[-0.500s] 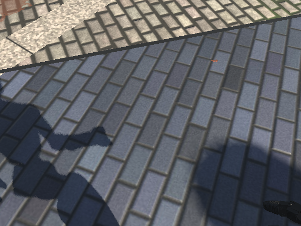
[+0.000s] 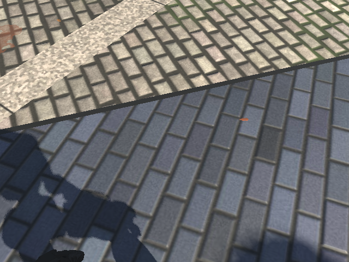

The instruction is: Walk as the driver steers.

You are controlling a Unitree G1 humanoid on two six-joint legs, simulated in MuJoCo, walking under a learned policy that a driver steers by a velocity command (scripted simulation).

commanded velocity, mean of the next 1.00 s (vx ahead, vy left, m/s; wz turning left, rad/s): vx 0.50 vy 0.00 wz -0.26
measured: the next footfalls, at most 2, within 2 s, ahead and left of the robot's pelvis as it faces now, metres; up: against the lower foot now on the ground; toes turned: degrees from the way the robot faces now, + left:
right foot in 0.02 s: +0.19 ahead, -0.12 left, +0.00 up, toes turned -1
left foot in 0.54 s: +0.47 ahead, +0.12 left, +0.00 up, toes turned -5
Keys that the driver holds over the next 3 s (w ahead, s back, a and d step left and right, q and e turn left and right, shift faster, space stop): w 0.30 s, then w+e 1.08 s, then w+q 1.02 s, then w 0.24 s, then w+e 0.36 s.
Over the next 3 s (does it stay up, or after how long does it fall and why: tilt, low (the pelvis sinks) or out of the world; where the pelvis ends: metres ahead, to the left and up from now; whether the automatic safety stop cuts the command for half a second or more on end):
stays up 1.56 -0.38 0.00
